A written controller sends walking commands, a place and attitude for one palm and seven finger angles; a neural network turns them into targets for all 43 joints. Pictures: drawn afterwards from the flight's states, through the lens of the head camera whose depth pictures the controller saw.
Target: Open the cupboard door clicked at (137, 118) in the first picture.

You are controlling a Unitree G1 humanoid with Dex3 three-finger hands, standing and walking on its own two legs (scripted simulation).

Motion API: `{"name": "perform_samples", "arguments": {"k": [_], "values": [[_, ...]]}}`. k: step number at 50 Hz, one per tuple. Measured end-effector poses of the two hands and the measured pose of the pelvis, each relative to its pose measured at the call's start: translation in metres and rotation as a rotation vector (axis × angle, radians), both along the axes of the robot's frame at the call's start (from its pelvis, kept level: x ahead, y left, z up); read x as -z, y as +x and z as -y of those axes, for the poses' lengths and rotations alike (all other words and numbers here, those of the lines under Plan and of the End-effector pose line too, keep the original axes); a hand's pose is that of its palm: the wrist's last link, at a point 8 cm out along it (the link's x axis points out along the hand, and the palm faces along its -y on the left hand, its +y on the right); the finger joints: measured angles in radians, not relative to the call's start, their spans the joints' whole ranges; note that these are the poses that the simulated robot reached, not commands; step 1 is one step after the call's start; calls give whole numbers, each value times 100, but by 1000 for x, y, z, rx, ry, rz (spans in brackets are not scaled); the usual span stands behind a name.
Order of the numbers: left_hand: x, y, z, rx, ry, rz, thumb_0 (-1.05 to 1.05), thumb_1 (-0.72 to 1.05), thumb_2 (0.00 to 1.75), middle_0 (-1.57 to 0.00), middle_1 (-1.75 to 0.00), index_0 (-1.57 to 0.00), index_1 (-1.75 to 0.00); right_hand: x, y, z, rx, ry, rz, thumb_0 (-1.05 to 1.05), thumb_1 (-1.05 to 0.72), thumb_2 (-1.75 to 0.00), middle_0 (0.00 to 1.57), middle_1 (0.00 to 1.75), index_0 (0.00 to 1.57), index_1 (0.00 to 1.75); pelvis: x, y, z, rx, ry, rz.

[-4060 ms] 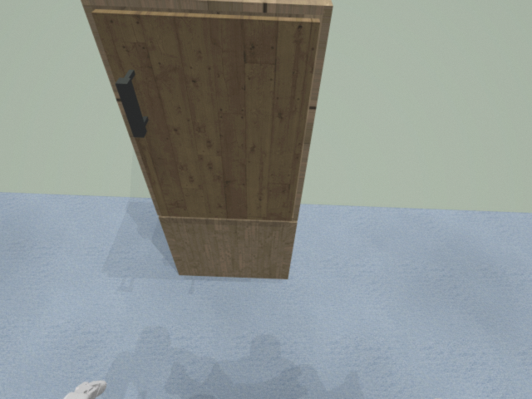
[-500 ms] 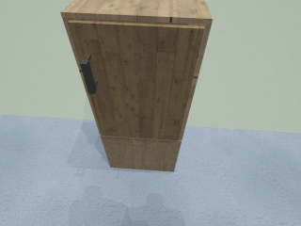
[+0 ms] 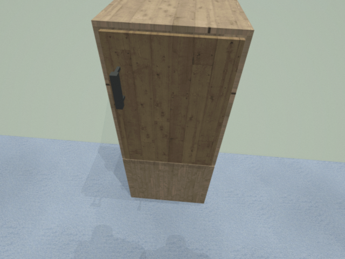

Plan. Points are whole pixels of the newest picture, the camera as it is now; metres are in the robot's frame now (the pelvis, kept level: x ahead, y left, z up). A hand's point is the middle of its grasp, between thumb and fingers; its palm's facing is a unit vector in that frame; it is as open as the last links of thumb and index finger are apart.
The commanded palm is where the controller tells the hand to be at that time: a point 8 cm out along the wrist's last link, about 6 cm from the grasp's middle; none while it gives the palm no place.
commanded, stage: look again from close up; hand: left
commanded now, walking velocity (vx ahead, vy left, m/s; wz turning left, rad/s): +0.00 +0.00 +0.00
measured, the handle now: (119, 88) +0.60 +0.22 +0.09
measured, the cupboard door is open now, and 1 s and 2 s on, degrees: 0 0 0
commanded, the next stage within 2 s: shuffle to correct the standing spot in 0.28 s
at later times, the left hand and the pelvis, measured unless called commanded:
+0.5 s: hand out of the picture -0.07 +0.22 -0.17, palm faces +0.01 -0.98 -0.19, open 7.4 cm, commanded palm none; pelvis -0.04 +0.04 +0.01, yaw -1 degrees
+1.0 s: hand out of the picture +0.00 +0.20 -0.17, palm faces +0.00 -0.99 -0.12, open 7.4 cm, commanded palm none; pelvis +0.02 +0.04 +0.01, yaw -3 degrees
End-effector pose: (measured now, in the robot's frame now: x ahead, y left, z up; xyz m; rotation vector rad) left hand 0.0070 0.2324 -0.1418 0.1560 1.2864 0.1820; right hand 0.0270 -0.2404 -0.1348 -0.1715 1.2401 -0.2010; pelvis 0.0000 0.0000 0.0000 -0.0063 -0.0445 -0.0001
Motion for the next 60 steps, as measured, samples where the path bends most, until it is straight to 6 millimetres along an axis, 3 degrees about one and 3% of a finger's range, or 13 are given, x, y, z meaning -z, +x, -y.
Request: {"name": "perform_samples", "arguments": {"k": [9, 19, 25, 30, 35, 40, 43, 45, 53, 56, 60], "values": [[-4, 3, -31, 36, 4, 64, 0, 91, 89, -20, -29, -20, -30, -9, -3, -27, -29, 3, 66, 0, -91, -90, 20, 30, 20, 30, -2, -22, -24, 13, -4, 17], [-2, -42, -43, 33, -9, -31, 0, 91, 89, -20, -29, -20, -30, -4, -50, -52, -7, 37, -31, 0, -91, -90, 20, 30, 20, 30, -5, -40, -42, 15, 3, 2], [-1, -79, -37, 10, -29, -127, 0, 91, 89, -20, -29, -20, -30, 0, -79, -57, 23, 52, -113, 0, -91, -90, 20, 30, 20, 30, -6, -42, -44, 14, 1, -1], [-1, -103, -23, -25, -54, -186, 0, 91, 89, -20, -29, -20, -30, 3, -92, -55, 40, 58, -163, 0, -91, -90, 20, 30, 20, 30, -5, -39, -40, 13, -3, -1], [1, -117, -7, -67, -75, -221, 0, 91, 89, -20, -29, -20, -30, 7, -90, -50, 40, 61, -177, 0, -91, -90, 20, 30, 20, 30, -2, -32, -34, 8, -4, -3], [11, -119, 1, -109, -109, -240, 0, 91, 89, -20, -29, -20, -30, 10, -70, -53, 28, 48, -154, 0, -91, -90, 20, 30, 20, 30, 5, -20, -38, -2, -22, -5], [17, -107, -1, -90, -130, -259, 0, 91, 89, -20, -29, -20, -30, 10, -57, -61, 46, 41, -111, 0, -91, -90, 20, 30, 20, 30, 8, -8, -44, 16, -11, -6], [16, -87, -4, -50, -131, -257, 0, 91, 89, -20, -29, -20, -30, 8, -53, -67, 72, 46, -87, 0, -91, -90, 20, 30, 20, 30, 5, 0, -46, 38, -3, -9], [-6, 37, -26, 55, -43, -85, 3, 95, 89, -20, -29, -20, -30, -2, -63, -86, 131, 111, -192, 0, -91, -90, 20, 30, 20, 30, -9, 33, -38, 55, 6, -35], [-11, 81, -30, 78, -8, -27, 3, 95, 89, -20, -29, -20, -30, 0, -66, -84, 154, 130, -247, 0, -91, -90, 20, 30, 20, 30, -8, 48, -29, 56, 8, -36], [-7, 133, -20, 91, 29, 76, 2, 94, 89, -19, -29, -20, -30, 13, -62, -73, 162, 150, -323, 0, -91, -90, 20, 30, 20, 30, 5, 71, -13, 41, 21, -28]]}}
